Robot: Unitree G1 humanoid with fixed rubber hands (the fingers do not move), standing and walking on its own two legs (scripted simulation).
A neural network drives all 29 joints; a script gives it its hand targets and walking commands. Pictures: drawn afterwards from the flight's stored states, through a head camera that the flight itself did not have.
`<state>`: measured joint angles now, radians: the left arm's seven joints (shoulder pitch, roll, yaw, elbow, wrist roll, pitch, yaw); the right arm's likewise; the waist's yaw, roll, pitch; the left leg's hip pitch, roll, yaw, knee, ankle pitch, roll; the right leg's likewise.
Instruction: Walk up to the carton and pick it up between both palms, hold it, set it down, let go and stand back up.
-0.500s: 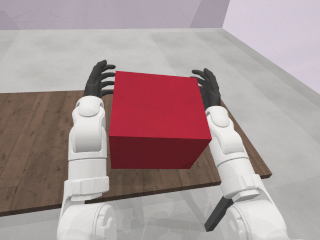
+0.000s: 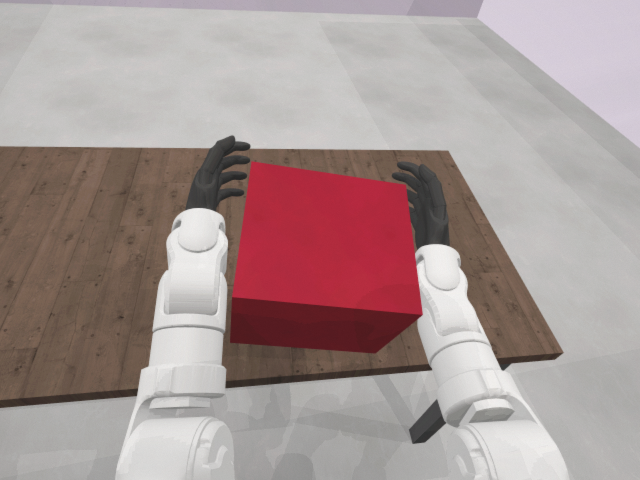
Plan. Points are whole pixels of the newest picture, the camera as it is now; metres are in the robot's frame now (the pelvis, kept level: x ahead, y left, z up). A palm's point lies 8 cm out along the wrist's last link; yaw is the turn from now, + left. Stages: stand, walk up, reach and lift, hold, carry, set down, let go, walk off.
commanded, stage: set down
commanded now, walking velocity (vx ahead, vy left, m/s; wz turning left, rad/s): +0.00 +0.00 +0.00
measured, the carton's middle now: (317, 263) +0.32 +0.01 +0.11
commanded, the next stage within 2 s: none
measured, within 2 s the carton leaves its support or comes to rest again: neither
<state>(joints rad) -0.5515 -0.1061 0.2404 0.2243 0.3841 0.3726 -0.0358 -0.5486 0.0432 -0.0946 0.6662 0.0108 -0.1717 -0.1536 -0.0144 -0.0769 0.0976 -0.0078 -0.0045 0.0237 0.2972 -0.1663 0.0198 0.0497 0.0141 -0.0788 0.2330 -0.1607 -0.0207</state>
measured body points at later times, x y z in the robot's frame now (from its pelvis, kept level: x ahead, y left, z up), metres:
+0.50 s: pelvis +0.00 +0.00 +0.00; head +0.00 +0.03 +0.45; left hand +0.38 +0.15 +0.12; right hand +0.37 -0.12 +0.10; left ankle +0.01 +0.10 -0.75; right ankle -0.01 -0.10 -0.75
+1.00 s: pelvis +0.01 +0.00 +0.00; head +0.03 +0.02 +0.45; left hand +0.39 +0.14 +0.07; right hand +0.39 -0.13 +0.07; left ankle +0.01 +0.10 -0.75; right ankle -0.01 -0.10 -0.75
